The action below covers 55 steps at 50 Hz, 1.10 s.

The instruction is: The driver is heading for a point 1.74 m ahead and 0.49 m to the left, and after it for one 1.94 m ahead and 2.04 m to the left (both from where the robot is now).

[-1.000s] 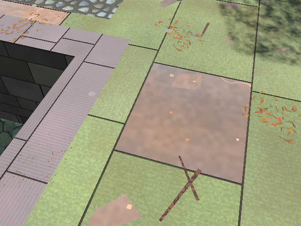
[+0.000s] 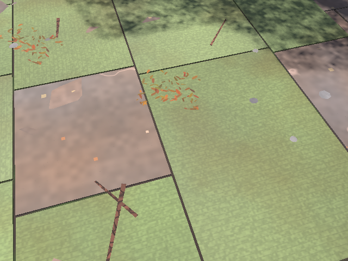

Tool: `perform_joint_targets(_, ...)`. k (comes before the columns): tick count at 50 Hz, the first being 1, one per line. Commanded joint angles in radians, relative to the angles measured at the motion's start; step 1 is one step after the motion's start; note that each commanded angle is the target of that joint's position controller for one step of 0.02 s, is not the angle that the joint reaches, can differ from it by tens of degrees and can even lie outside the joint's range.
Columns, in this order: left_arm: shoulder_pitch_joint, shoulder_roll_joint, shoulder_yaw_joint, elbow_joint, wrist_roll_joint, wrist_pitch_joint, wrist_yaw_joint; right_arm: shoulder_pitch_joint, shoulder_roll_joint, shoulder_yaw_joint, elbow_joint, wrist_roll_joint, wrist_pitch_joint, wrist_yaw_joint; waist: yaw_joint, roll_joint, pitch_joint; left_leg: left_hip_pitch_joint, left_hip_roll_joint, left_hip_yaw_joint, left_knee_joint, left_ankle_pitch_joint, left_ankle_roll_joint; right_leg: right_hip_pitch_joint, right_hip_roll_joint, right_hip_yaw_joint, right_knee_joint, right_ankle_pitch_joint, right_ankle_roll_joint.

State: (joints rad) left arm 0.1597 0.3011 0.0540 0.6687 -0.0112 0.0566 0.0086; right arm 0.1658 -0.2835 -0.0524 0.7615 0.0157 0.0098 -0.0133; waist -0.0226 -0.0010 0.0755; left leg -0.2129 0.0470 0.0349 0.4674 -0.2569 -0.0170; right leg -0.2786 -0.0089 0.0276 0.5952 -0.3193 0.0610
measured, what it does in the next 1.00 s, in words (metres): walks ahead, turning left: right foot, then left foot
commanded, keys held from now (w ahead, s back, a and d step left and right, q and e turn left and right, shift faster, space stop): no key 0.04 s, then w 0.14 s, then w+q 0.82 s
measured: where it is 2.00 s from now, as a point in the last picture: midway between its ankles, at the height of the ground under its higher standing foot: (107, 202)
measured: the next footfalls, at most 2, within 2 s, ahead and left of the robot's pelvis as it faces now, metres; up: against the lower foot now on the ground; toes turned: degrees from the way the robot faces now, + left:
right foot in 0.02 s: +0.04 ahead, -0.13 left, +0.00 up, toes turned +1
left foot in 0.50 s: +0.20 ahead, +0.14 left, +0.00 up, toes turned +9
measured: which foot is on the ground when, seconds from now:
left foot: down 0.00-0.02, up 0.04-0.48, down 0.50-1.00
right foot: up 0.00-0.00, down 0.02-0.52, up 0.54-0.98, down 1.00-1.00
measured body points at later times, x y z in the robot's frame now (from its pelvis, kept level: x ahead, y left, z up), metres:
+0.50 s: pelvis +0.11 +0.03 -0.01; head +0.12 +0.05 +0.44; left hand +0.13 +0.33 -0.13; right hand +0.29 -0.22 -0.10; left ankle +0.16 +0.14 -0.74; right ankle +0.00 -0.13 -0.74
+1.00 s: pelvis +0.37 +0.09 -0.02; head +0.40 +0.12 +0.43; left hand +0.53 +0.40 -0.07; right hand +0.47 -0.19 -0.12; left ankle +0.16 +0.13 -0.74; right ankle +0.55 +0.04 -0.74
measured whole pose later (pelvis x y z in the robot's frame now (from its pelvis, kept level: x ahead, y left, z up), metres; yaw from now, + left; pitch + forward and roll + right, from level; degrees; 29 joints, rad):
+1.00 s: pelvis +0.37 +0.09 -0.02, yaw +24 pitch +3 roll -1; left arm -0.02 0.28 0.04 0.62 0.00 -0.13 -0.04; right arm 0.46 -0.31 -0.07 0.79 0.02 -0.02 -0.03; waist -0.10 -0.03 0.03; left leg 0.04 -0.09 -0.24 0.44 -0.48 0.08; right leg -0.49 0.03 0.04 0.44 0.01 -0.02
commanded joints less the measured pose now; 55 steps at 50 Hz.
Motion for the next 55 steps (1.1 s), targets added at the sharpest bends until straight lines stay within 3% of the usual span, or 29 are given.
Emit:
perform_joint_targets(1, 0.073, 0.135, 0.035, -0.046, 0.009, -0.012, 0.005, 0.03, -0.127, -0.019, -0.027, -0.004, -0.022, 0.006, 0.027, 0.072, -0.161, -0.035, 0.135, -0.109, 0.011, 0.266, 0.097, 0.279, -0.045, 0.053, -0.27, 0.344, -0.07)
perform_joint_targets(2, 0.075, 0.219, 0.046, -0.065, 0.019, -0.007, 0.019, 0.065, -0.066, 0.005, -0.042, -0.057, -0.035, 0.018, -0.018, -0.19, -0.209, -0.163, 0.035, -0.016, 0.168, -0.103, 0.001, 0.381, -0.258, 0.277, -0.212, 0.691, -0.159)
perform_joint_targets(3, 0.062, 0.139, 0.023, -0.053, 0.037, -0.022, 0.008, -0.013, -0.079, 0.002, -0.06, -0.04, -0.031, 0.007, 0.033, -0.225, -0.205, -0.172, 0.007, -0.037, 0.208, -0.316, -0.034, 0.235, -0.321, 0.342, -0.264, 0.448, -0.302)
perform_joint_targets(4, 0.077, 0.145, 0.027, -0.044, 0.031, -0.038, -0.001, -0.052, -0.138, -0.012, -0.065, -0.02, -0.027, 0.002, 0.064, -0.182, -0.149, -0.226, 0.001, -0.029, 0.319, -0.33, -0.043, 0.228, -0.288, 0.363, -0.33, 0.152, -0.324)
perform_joint_targets(5, 0.124, 0.182, 0.042, -0.016, 0.02, -0.049, 0.001, -0.081, -0.162, -0.026, -0.071, -0.007, -0.026, 0.002, 0.093, -0.194, -0.108, -0.339, -0.01, -0.026, 0.44, -0.327, -0.039, 0.255, -0.279, 0.397, -0.381, -0.086, -0.317)
perform_joint_targets(7, 0.113, 0.173, 0.036, -0.001, 0.006, -0.072, 0.008, -0.063, -0.173, -0.042, -0.056, 0.002, -0.026, 0.002, 0.076, -0.179, -0.014, -0.448, 0.025, -0.069, 0.52, -0.228, -0.018, 0.233, -0.264, 0.404, -0.437, -0.271, -0.287)
perform_joint_targets(10, 0.108, 0.123, 0.024, -0.001, 0.01, -0.092, 0.02, -0.049, -0.127, -0.034, -0.036, 0.006, -0.06, 0.019, 0.063, -0.146, -0.006, -0.466, 0.035, -0.054, 0.481, -0.077, -0.001, 0.257, -0.227, 0.314, -0.474, -0.169, -0.267)
perform_joint_targets(15, 0.12, 0.155, 0.043, 0.013, 0.009, -0.12, 0.01, -0.086, -0.084, -0.009, -0.042, 0.007, -0.074, 0.042, 0.084, -0.118, -0.026, -0.36, 0.036, -0.03, 0.266, 0.033, 0.003, 0.221, -0.23, 0.168, -0.484, -0.035, -0.261)
perform_joint_targets(21, 0.131, 0.185, 0.064, 0.044, -0.012, -0.127, -0.009, -0.092, -0.115, -0.002, -0.075, 0.014, -0.064, 0.054, 0.074, -0.101, 0.016, -0.293, 0.035, -0.022, 0.168, 0.021, 0.054, 0.197, -0.287, 0.091, -0.467, -0.031, -0.253)
perform_joint_targets(23, 0.108, 0.184, 0.065, 0.044, -0.017, -0.12, -0.009, -0.034, -0.116, -0.005, -0.063, 0.012, -0.064, 0.056, 0.032, -0.072, 0.003, -0.186, 0.009, 0.023, 0.12, 0.038, 0.085, 0.165, -0.272, 0.033, -0.39, 0.006, -0.223)
perform_joint_targets(24, 0.1, 0.174, 0.061, 0.041, -0.011, -0.117, -0.008, 0.046, -0.134, -0.018, -0.041, 0.012, -0.063, 0.053, -0.009, -0.055, -0.033, -0.062, -0.032, 0.054, 0.105, 0.026, 0.101, 0.118, -0.239, -0.015, -0.277, 0.129, -0.197)
perform_joint_targets(25, 0.11, 0.135, 0.046, 0.036, 0.005, -0.116, -0.005, 0.181, -0.187, -0.049, -0.006, 0.022, -0.063, 0.046, -0.066, 0.004, -0.112, 0.123, -0.054, 0.026, 0.081, 0.012, 0.13, 0.053, -0.175, -0.098, -0.041, 0.283, -0.154)
perform_joint_targets(26, 0.097, 0.075, 0.022, -0.034, 0.025, -0.127, 0.0, 0.302, -0.329, -0.089, 0.001, 0.019, -0.062, 0.034, -0.09, 0.254, -0.18, 0.34, 0.169, -0.426, -0.065, -0.153, 0.264, -0.244, -0.034, -0.199, 0.388, 0.157, -0.048)
perform_joint_targets(27, 0.078, 0.061, 0.011, -0.059, 0.018, -0.154, 0.001, 0.314, -0.32, -0.073, -0.02, 0.012, -0.077, 0.045, -0.084, 0.299, -0.244, 0.445, 0.289, -0.852, -0.265, -0.346, 0.364, -0.468, 0.072, 0.0, 0.594, -0.235, -0.034)
perform_joint_targets(28, 0.057, 0.131, 0.026, -0.059, -0.022, -0.175, -0.013, 0.258, -0.25, -0.052, -0.035, 0.003, -0.09, 0.048, -0.075, 0.2, -0.171, 0.411, 0.308, -0.785, -0.28, -0.371, 0.348, -0.569, 0.0, 0.07, 0.675, -0.185, -0.062)
perform_joint_targets(29, 0.037, 0.15, 0.028, -0.058, -0.03, -0.187, -0.02, 0.22, -0.206, -0.041, -0.051, -0.002, -0.096, 0.05, -0.057, 0.136, -0.116, 0.34, 0.271, -0.67, -0.261, -0.3, 0.32, -0.569, -0.042, 0.06, 0.654, -0.102, -0.09)
perform_joint_targets(30, 0.031, 0.144, 0.029, -0.051, -0.008, -0.192, -0.019, 0.178, -0.183, -0.034, -0.062, -0.003, -0.095, 0.049, -0.032, 0.056, -0.079, 0.266, 0.23, -0.574, -0.252, -0.192, 0.294, -0.542, -0.075, 0.056, 0.586, -0.028, -0.094)
perform_joint_targets(32, 0.031, 0.133, 0.035, -0.047, 0.022, -0.183, -0.018, 0.123, -0.157, -0.023, -0.088, -0.014, -0.09, 0.04, 0.006, 0.078, -0.061, 0.154, 0.159, -0.448, -0.276, -0.003, 0.267, -0.435, -0.099, 0.056, 0.47, 0.079, -0.077)
perform_joint_targets(35, 0.008, 0.104, 0.032, -0.055, 0.028, -0.163, -0.016, 0.141, -0.177, -0.03, -0.088, -0.006, -0.09, 0.021, 0.014, 0.069, -0.056, 0.113, 0.117, -0.344, -0.288, 0.24, 0.272, -0.419, -0.069, 0.024, 0.359, 0.185, -0.027)
perform_joint_targets(38, -0.104, 0.065, 0.017, -0.088, 0.024, -0.162, -0.015, 0.185, -0.183, -0.035, -0.066, 0.002, -0.084, 0.001, -0.017, 0.069, -0.033, 0.076, 0.07, -0.279, -0.271, 0.319, 0.237, -0.388, -0.032, 0.015, 0.144, 0.333, 0.003)
perform_joint_targets(43, -0.266, 0.053, 0.008, -0.127, 0.007, -0.181, -0.041, 0.271, -0.185, -0.041, -0.028, 0.016, -0.068, -0.015, -0.071, 0.084, -0.015, 0.108, 0.083, -0.333, -0.227, 0.276, 0.212, -0.323, 0.016, 0.021, -0.076, 0.438, -0.009)
perform_joint_targets(47, -0.245, 0.091, 0.023, -0.123, 0.004, -0.194, -0.049, 0.263, -0.189, -0.051, -0.021, 0.014, -0.048, -0.027, -0.036, 0.115, -0.022, 0.198, 0.129, -0.409, -0.135, 0.368, 0.189, -0.253, 0.021, 0.045, -0.134, 0.347, -0.053)
perform_joint_targets(49, -0.085, 0.14, 0.05, -0.088, 0.005, -0.199, -0.036, 0.231, -0.181, -0.05, -0.037, 0.007, -0.041, -0.021, 0.047, 0.131, -0.124, 0.193, 0.082, -0.39, 0.033, 0.609, 0.154, -0.017, 0.04, 0.003, -0.166, 0.303, -0.102)
perform_joint_targets(50, 0.068, 0.172, 0.062, -0.069, 0.016, -0.199, -0.027, 0.201, -0.153, -0.037, -0.063, -0.002, -0.04, -0.013, 0.128, 0.115, -0.269, 0.086, 0.029, -0.366, 0.245, 0.558, 0.125, 0.262, -0.048, 0.068, -0.13, 0.305, -0.159)
perform_joint_targets(51, 0.205, 0.249, 0.081, -0.053, 0.035, -0.191, -0.018, 0.306, -0.058, -0.01, -0.085, -0.009, -0.045, -0.01, 0.112, -0.1, -0.456, -0.228, -0.102, -0.275, 0.607, 0.148, 0.061, 0.667, -0.297, 0.41, -0.105, 0.197, -0.284)
perform_joint_targets(52, 0.215, 0.198, 0.068, -0.035, 0.021, -0.185, -0.029, 0.381, -0.07, 0.001, -0.089, 0.016, -0.053, -0.007, 0.079, -0.327, -0.536, -0.438, -0.135, -0.245, 0.815, -0.338, 0.036, 0.766, -0.429, 0.764, -0.231, 0.006, -0.358)
perform_joint_targets(53, 0.159, 0.115, 0.048, -0.049, 0.009, -0.176, -0.024, 0.307, -0.169, -0.025, -0.078, 0.032, -0.051, -0.005, 0.096, -0.187, -0.362, -0.516, -0.059, -0.249, 0.884, -0.269, 0.029, 0.624, -0.395, 0.664, -0.274, -0.116, -0.315)
perform_joint_targets(54, 0.111, 0.085, 0.039, -0.05, 0.009, -0.165, -0.017, 0.206, -0.195, -0.031, -0.098, 0.028, -0.049, -0.004, 0.1, -0.087, -0.229, -0.516, -0.018, -0.198, 0.87, -0.183, 0.024, 0.467, -0.35, 0.498, -0.292, -0.07, -0.277)
perform_joint_targets(55, 0.081, 0.079, 0.034, -0.032, 0.016, -0.162, -0.019, 0.148, -0.172, -0.029, -0.115, 0.012, -0.05, -0.003, 0.08, -0.035, -0.131, -0.491, 0.01, -0.177, 0.822, -0.132, 0.022, 0.317, -0.303, 0.398, -0.327, 0.046, -0.267)
Velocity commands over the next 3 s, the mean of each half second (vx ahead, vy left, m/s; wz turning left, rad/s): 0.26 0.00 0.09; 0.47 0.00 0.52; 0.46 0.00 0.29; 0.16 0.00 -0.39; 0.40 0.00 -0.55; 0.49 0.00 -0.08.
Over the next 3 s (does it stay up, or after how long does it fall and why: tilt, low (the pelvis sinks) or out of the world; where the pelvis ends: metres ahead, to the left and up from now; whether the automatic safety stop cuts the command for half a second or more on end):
stays up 1.17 0.28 -0.01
